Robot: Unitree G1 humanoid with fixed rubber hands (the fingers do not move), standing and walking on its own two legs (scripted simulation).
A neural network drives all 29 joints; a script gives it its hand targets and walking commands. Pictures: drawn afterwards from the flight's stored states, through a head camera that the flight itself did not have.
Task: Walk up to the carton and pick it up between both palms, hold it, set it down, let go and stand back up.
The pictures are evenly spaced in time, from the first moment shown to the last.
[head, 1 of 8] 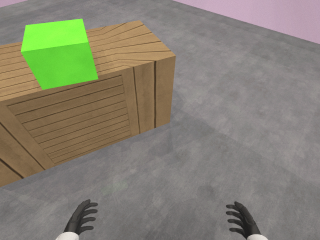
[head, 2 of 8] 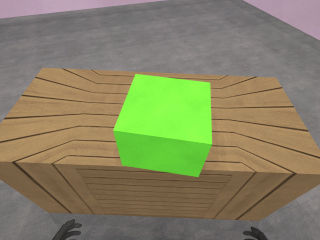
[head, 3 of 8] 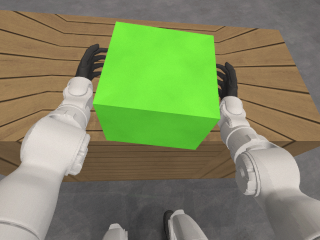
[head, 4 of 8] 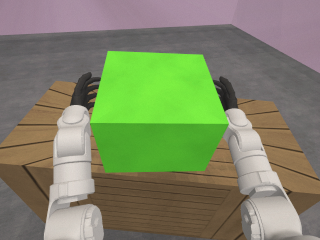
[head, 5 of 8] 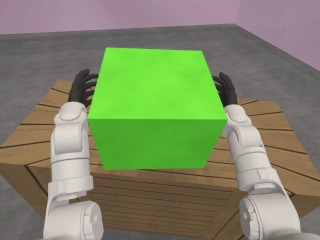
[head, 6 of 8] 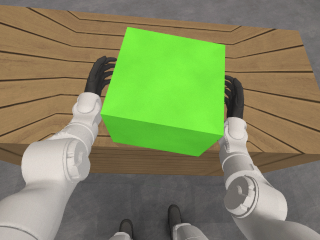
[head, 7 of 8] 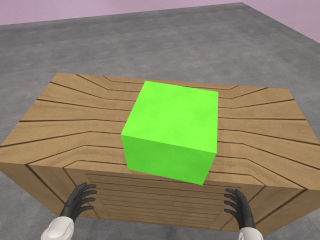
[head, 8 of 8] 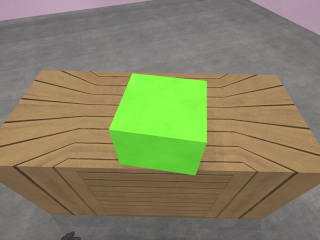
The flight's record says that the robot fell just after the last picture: no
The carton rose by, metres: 0.23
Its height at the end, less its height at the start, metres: +0.00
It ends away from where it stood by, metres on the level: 0.01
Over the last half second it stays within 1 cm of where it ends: yes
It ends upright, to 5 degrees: yes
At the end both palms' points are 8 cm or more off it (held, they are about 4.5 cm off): yes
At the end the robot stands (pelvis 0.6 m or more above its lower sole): yes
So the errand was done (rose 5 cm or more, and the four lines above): yes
